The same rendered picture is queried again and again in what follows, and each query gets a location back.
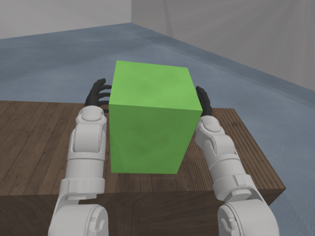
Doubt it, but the robot left upper arm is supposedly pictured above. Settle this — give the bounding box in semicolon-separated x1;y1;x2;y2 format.
49;204;109;236

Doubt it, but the right robot forearm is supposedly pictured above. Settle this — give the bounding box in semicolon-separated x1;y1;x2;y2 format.
195;116;280;234

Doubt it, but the left robot hand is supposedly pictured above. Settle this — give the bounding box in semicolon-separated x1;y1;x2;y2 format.
84;78;112;113

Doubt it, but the carton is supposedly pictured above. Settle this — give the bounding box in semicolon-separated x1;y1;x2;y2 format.
109;60;203;174

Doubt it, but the robot right upper arm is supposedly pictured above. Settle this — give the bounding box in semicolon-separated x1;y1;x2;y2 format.
218;199;279;236

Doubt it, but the pedestal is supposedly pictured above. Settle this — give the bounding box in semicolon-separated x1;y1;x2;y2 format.
0;100;286;236

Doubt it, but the right robot hand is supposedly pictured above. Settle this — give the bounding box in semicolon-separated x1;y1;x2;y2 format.
196;86;212;117

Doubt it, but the left robot forearm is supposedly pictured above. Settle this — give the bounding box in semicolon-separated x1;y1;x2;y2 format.
48;106;107;236

